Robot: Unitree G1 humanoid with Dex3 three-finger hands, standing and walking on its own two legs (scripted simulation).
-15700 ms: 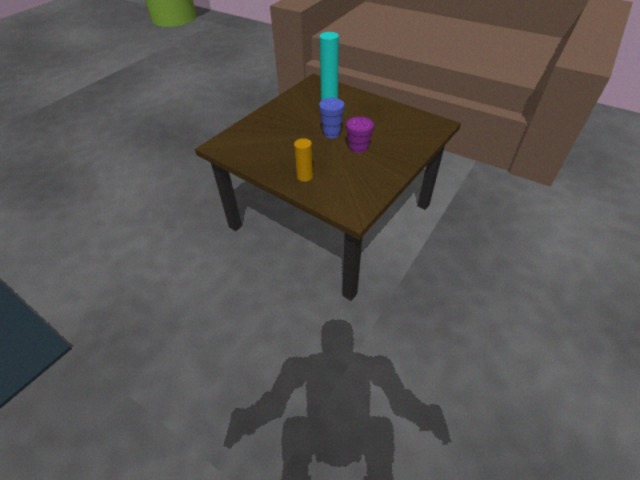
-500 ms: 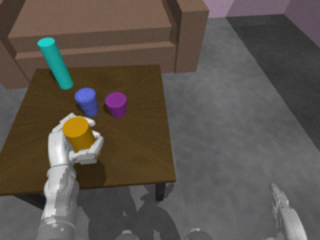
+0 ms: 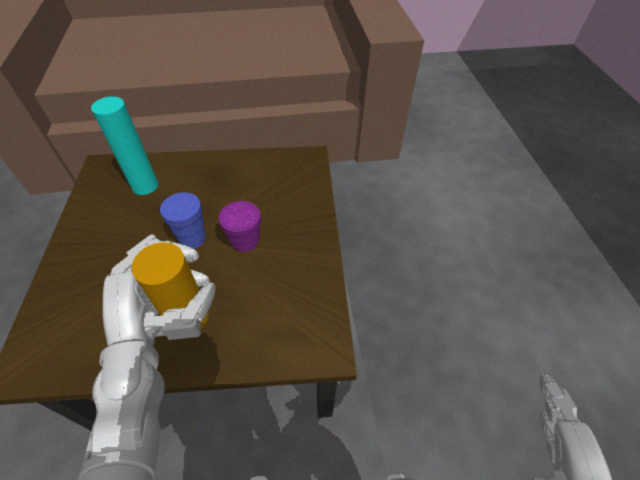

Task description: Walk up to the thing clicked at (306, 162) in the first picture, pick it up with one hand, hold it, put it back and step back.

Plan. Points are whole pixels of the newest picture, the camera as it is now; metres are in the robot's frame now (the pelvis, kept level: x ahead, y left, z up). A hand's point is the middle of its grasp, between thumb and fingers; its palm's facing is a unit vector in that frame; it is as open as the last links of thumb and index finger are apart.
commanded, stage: hold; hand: left
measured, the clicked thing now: (174, 292) +0.34 +0.18 +0.06
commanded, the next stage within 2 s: none
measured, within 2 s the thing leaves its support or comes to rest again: neither
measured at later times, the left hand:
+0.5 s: hand (177, 304) +0.32 +0.17 +0.07, palm faces +0.18 -0.98 +0.01, open 7.4 cm
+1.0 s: hand (179, 298) +0.33 +0.17 +0.07, palm faces +0.18 -0.98 +0.02, open 7.4 cm
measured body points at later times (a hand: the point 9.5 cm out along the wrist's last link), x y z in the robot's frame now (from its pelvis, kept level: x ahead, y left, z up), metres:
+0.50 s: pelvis -0.01 +0.00 +0.01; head +0.03 +0.01 +0.45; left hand +0.30 +0.23 +0.07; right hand +0.15 -0.26 -0.03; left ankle +0.01 +0.13 -0.68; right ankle +0.00 -0.15 -0.68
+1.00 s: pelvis -0.01 +0.00 +0.01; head +0.02 +0.00 +0.46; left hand +0.31 +0.22 +0.08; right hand +0.15 -0.27 -0.03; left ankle +0.01 +0.13 -0.68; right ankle +0.00 -0.15 -0.68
